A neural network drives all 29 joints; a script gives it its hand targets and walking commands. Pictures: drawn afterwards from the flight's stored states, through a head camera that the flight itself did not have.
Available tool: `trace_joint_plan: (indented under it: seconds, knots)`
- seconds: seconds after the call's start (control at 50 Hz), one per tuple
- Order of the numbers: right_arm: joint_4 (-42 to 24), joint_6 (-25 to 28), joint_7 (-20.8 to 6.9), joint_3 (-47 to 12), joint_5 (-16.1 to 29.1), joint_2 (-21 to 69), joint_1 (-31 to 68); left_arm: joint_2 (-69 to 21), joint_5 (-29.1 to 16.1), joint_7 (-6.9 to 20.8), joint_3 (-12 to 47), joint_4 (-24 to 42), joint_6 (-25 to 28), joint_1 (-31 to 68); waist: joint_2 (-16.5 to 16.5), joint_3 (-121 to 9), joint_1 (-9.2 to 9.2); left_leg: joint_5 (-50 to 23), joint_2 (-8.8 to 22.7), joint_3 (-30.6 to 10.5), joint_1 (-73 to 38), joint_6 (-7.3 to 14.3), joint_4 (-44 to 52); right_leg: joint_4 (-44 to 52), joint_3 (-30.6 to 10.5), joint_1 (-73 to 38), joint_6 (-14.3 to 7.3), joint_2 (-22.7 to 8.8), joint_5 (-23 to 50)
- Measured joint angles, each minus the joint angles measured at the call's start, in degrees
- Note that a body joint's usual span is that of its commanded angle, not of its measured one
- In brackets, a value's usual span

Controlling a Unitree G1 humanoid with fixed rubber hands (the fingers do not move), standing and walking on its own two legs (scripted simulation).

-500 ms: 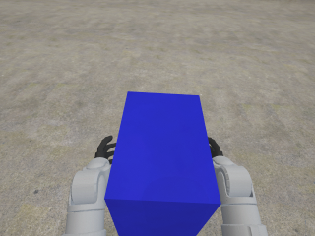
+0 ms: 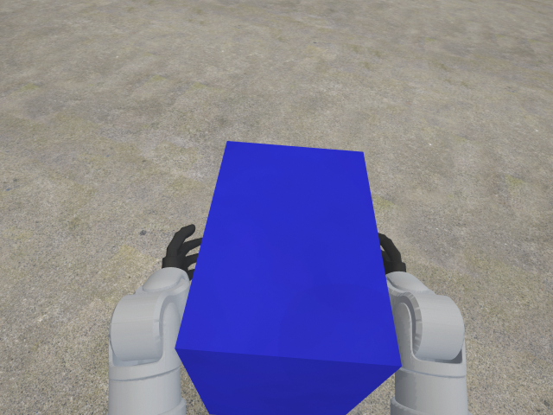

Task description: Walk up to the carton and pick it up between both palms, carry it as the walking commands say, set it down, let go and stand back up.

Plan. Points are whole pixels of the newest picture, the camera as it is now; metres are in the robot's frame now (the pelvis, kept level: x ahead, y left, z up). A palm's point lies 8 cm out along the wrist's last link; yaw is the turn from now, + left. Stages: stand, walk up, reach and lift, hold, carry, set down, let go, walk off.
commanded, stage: carry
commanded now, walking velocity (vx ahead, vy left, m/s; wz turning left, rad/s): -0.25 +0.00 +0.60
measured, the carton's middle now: (283, 288) +0.30 +0.01 +0.04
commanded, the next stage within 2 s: none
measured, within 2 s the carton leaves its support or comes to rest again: neither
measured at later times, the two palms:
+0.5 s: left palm out of the picture +0.00 +0.23 +0.06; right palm out of the picture +0.08 -0.04 +0.07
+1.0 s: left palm out of the picture -0.33 +0.23 +0.08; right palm out of the picture -0.18 -0.01 +0.09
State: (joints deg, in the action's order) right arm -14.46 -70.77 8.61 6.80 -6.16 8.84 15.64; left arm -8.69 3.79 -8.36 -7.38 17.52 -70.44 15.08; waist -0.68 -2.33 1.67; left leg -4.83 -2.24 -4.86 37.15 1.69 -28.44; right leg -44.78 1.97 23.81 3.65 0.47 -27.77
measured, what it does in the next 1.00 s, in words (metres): walks backwards, turning left: right foot, then left foot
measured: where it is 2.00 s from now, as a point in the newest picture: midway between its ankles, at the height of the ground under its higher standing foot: outside the picture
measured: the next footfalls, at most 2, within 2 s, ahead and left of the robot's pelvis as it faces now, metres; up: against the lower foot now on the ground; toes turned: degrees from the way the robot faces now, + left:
right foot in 0.02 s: +0.02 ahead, -0.14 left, +0.00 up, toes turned -2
left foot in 0.30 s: -0.05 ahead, +0.14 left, +0.00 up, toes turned +14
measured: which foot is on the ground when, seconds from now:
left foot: down 0.00-0.06, up 0.08-0.28, down 0.30-0.64, up 0.66-0.84, down 0.86-1.00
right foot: up 0.00-0.00, down 0.02-0.30, up 0.32-0.58, down 0.60-0.90, up 0.92-1.00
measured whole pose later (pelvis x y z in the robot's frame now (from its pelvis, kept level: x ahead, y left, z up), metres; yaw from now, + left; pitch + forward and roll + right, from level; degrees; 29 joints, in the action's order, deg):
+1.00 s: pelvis -0.47 -0.05 +0.01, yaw +36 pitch +1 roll -3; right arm -10.2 -71.1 9.3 5.8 -5.2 8.2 12.4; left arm -8.5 5.0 -7.5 -7.3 12.3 -70.7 13.9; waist 1.6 -3.8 -1.5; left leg 11.7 -0.4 -1.4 29.8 1.9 -40.5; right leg -62.9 4.0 39.1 4.5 -6.8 -23.6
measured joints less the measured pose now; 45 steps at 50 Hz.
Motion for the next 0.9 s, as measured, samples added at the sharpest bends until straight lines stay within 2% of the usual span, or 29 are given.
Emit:
trace_joint_plan:
  seconds: [0.04, 0.06, 0.08, 0.12, 0.16, 0.18, 0.22, 0.28, 0.3, 0.32, 0.36, 0.38, 0.42, 0.48, 0.54, 0.6, 0.62, 0.64, 0.66, 0.68, 0.72, 0.74, 0.76, 0.8, 0.86, 0.9]
  knots:
    - [-0.16, 0.11, -0.23, 0.04, -0.14, -0.8, -0.06, -0.06, -0.05, 0.08, 0.75, -1.21, 1.31, 0.02, -4.09, 1.25, -0.7, -3.66, 1.24, -2.89, -0.53, -0.99, 3.25, 6.45, 2.77, -2.77, -1.65, 2.14, 5.99]
    - [-0.1, 0.05, -0.42, 0.23, -0.16, -1.1, -1.0, -0.08, 0.13, 0.09, 1.5, -2.37, 1.51, -0.08, -5.69, 1.82, -1.2, -1.99, 1.58, -3.88, -1.44, -2.35, 4.85, 8.11, 4.51, -3.88, -2.38, 2.46, 8.2]
    - [0.0, 0.03, -0.59, 0.44, -0.1, -1.18, -2.37, -0.08, 0.4, 0.09, 2.14, -3.46, 1.1, -0.07, -4.89, 1.81, -1.1, 4.58, 0.58, -3.11, -0.23, -3.46, 1.85, 7.91, 5.18, -3.8, -2.94, 1.21, 9.09]
    - [0.17, -0.49, -0.41, 0.12, 0.24, -0.96, -4.66, 0.17, 0.58, 0.07, 2.85, -4.01, -0.13, -1.03, -0.86, 2.12, -0.55, 19.41, -1.27, 1.37, 3.43, -4.73, -15.88, 6.02, 4.71, -3.38, -3.31, -2.46, 9.25]
    - [0.23, -1.61, 0.16, -0.5, 0.83, -1.07, -5.62, 0.5, 0.59, 0.16, 3.45, -3.57, -1.08, -2.73, 1.41, 1.85, -1.23, 25.49, -1.32, 3.84, 5.16, -4.43, -31.97, 6.32, 5.16, -3.41, -2.74, -5.38, 10.15]
    - [0.47, -2.03, 0.4, -0.72, 1.15, -1.11, -5.48, 0.56, 0.7, 0.19, 3.37, -3.09, -1.41, -3.12, 2.05, 1.64, -1.62, 26.21, -0.5, 4.51, 4.29, -4.16, -35.38, 6.73, 5.43, -3.16, -2.22, -6.39, 11.05]
    - [0.86, -2.24, 0.4, -0.84, 1.62, -1.33, -4.52, 0.48, 1.26, 0.19, 3.09, -2.11, -2.26, -2.75, 2.8, 1.09, -2.63, 26.99, 1.52, 5.41, -0.07, -3.81, -33.21, 6.96, 6.06, -1.96, -1.58, -7.93, 12.63]
    - [0.72, -2.13, 0.35, -0.66, 2.65, -2.52, -2.25, 0.06, 2.17, 0.21, 2.78, -1.32, -2.45, -0.6, 3.41, -0.11, -4.25, 27.08, 3.33, 6.3, -10.09, -3.08, -16.96, 4.34, 7.34, 1.68, -0.89, -10.34, 13.41]
    - [0.8, -1.75, 0.25, -0.34, 2.79, -2.67, -1.33, -0.09, 2.43, 0.22, 2.5, -1.28, -2.14, 0.36, 4.04, -0.41, -4.93, 22.62, 2.78, 6.52, -11.14, -2.55, -12.97, 2.48, 7.56, 3.44, -0.45, -11.76, 13.23]
    - [1.25, -0.95, 0.18, 0.02, 2.71, -2.42, -0.51, -0.29, 2.53, 0.23, 1.75, -1.38, -1.64, 1.22, 5.38, -0.06, -5.07, 20.11, 1.34, 6.83, -9.91, -1.48, -13.15, 0.63, 6.69, 5.04, -0.22, -12.95, 12.09]
    - [2.97, 0.13, 0.15, 0.4, 1.98, -1.37, 0.49, -0.32, 2.51, 0.56, 0.44, -1.96, -0.71, 1.18, 4.38, -0.33, -4.63, 18.7, 1.33, 6.05, -6.33, 0.14, -15.12, -6.17, 3.54, 9.11, 0.6, -10.1, 2.23]
    - [3.93, 0.51, 0.18, 0.58, 1.55, -0.72, 0.44, -0.26, 2.51, 0.81, -0.08, -2.53, -0.48, 0.87, 3.7, -0.4, -4.19, 17.89, 1.5, 5.51, -5.27, 0.5, -14.98, -10.56, 2.26, 10.89, 0.73, -8.4, 0.1]
    - [4.88, 0.64, 0.37, 0.41, 0.99, 0.03, -0.55, -0.08, 1.98, 0.94, -0.73, -3.64, -0.53, 0.13, 3.16, -0.3, -3.01, 15.03, 1.31, 4.45, -4.13, 0.44, -12.92, -17.63, 0.98, 13.16, 0.77, -6.08, 0.42]
    - [4.26, 0.02, 0.57, -0.87, 0.85, -0.44, -2.07, 0.22, 1.04, 0.66, -0.32, -3.99, -0.48, -1.02, 2.54, 0.47, -1.11, 9.8, 0.35, 2.91, -2.92, 0.61, -8.85, -21.23, 0.84, 13.26, 0.52, -4.36, 3.98]
    - [1.8, -0.69, 0.66, -1.33, 0.84, -0.59, -2.67, 0.45, -0.48, 0.02, 0.34, -2.16, -0.2, -2.1, 1.47, 1.53, 0.23, 3.72, -0.39, 1.82, -2.15, 0.47, -3.47, -15.29, 1.93, 9.03, 0.13, -2.92, 4.42]
    - [-0.34, -1.19, 0.47, -0.97, 0.33, -0.51, -2.34, 0.49, -1.26, -0.33, 1.03, -0.97, 0.53, -2.29, -0.51, 1.68, 0.45, -3.26, -0.74, 1.26, -1.69, -1.26, 4.0, 0.14, 4.96, 0.26, -1.13, -0.66, 1.33]
    - [-0.84, -1.21, 0.32, -0.6, 0.22, -0.92, -1.94, 0.41, -1.45, -0.42, 1.54, -1.42, 1.33, -2.04, -2.95, 2.49, 0.06, -3.9, 0.06, 0.76, -1.7, -2.31, 5.83, 4.32, 6.62, -1.36, -2.3, 0.48, 4.8]
    - [-1.18, -1.07, 0.09, -0.2, 0.25, -1.38, -1.97, 0.31, -1.46, -0.69, 2.25, -2.06, 1.83, -1.73, -5.24, 3.76, -0.44, 0.99, 0.64, 0.4, -1.68, -3.66, 5.27, 6.61, 8.69, -2.66, -3.56, 0.87, 8.08]
    - [-1.14, -0.72, -0.01, -0.1, 0.33, -1.36, -2.61, 0.29, -1.21, -0.67, 2.52, -2.42, 1.85, -1.63, -4.68, 4.18, -0.1, 9.28, -0.08, 1.55, 0.16, -4.85, -0.74, 6.93, 9.3, -2.56, -4.48, -0.4, 10.13]
    - [-0.65, -0.3, 0.03, -0.27, 0.38, -0.9, -3.32, 0.38, -1.03, -0.51, 2.24, -2.4, 1.57, -1.98, -2.4, 4.18, 0.79, 16.31, -1.01, 3.2, 2.59, -5.55, -11.4, 6.26, 8.62, -1.72, -5.04, -2.34, 11.17]
    - [0.21, -0.41, 0.2, -1.42, 0.39, -0.78, -4.27, 0.6, -1.04, -0.24, 1.75, -1.89, 0.81, -3.25, 1.07, 3.94, 1.09, 22.83, -1.8, 4.27, 5.27, -5.37, -31.17, 6.8, 7.99, -1.15, -4.91, -5.48, 12.93]
    - [0.26, -0.61, 0.18, -1.71, 0.59, -0.87, -4.33, 0.58, -0.91, -0.31, 1.67, -1.35, 0.41, -3.35, 1.99, 3.6, 0.79, 23.55, -1.36, 4.28, 4.82, -4.89, -36.32, 7.6, 8.19, -0.91, -4.35, -6.64, 14.14]
    - [0.33, -0.82, 0.18, -1.71, 0.76, -0.89, -4.02, 0.52, -0.53, -0.23, 1.57, -0.87, -0.19, -3.16, 2.7, 3.16, 0.47, 24.23, -0.43, 4.42, 3.08, -4.51, -37.46, 8.22, 8.27, -0.39, -3.75, -7.59, 15.4]
    - [0.13, -1.21, 0.21, -0.98, 0.94, -0.77, -2.95, 0.36, 0.1, -0.01, 1.47, -0.5, -0.75, -2.19, 3.36, 1.96, -0.72, 27.22, 1.48, 4.95, -2.47, -4.19, -32.3, 8.52, 8.69, 1.28, -3.17, -9.38, 17.33]
    - [-0.59, -1.22, 0.2, -0.08, 1.54, -1.44, -1.56, -0.06, 0.96, 0.12, 1.68, -0.69, -0.55, -0.08, 3.81, -0.6, -2.79, 29.1, 3.22, 5.98, -13.22, -3.43, -15.31, 6.13, 9.41, 5.42, -2.12, -12.29, 18.79]
    - [0.64, 0.25, 0.01, 0.43, 1.55, -1.09, -0.93, -0.29, 1.58, 0.42, 0.77, -1.52, -0.01, 1.26, 6.46, -0.61, -3.76, 22.81, 0.68, 7.17, -12.4, -1.69, -13.17, 3.49, 7.79, 8.05, -0.98, -15.21, 16.76]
